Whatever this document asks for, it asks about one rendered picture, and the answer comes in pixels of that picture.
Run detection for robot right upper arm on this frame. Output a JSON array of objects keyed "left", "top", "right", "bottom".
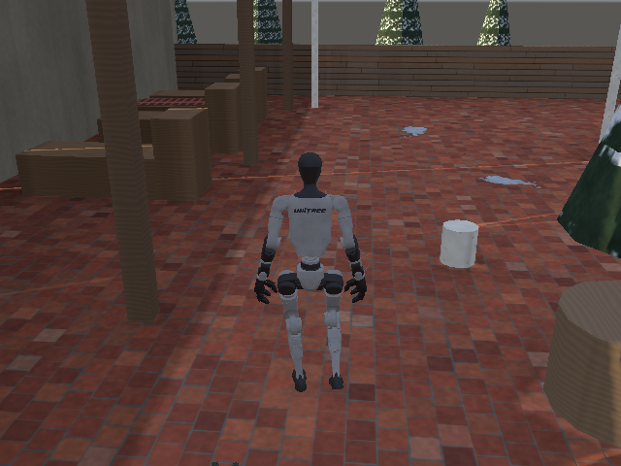
[{"left": 330, "top": 194, "right": 355, "bottom": 249}]

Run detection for right robot hand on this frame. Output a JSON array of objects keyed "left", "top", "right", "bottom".
[{"left": 344, "top": 277, "right": 367, "bottom": 303}]

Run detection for robot left upper arm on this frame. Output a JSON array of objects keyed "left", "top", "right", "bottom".
[{"left": 266, "top": 195, "right": 290, "bottom": 250}]

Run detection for left robot foot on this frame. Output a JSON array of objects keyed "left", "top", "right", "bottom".
[{"left": 292, "top": 369, "right": 307, "bottom": 392}]

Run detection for robot right forearm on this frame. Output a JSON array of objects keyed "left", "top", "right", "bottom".
[{"left": 345, "top": 234, "right": 365, "bottom": 281}]

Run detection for humanoid robot torso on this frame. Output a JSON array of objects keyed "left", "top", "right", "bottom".
[{"left": 287, "top": 190, "right": 333, "bottom": 291}]

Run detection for left robot hand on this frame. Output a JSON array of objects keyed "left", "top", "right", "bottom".
[{"left": 254, "top": 279, "right": 278, "bottom": 304}]

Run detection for robot left forearm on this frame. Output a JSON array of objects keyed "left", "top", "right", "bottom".
[{"left": 256, "top": 234, "right": 276, "bottom": 282}]

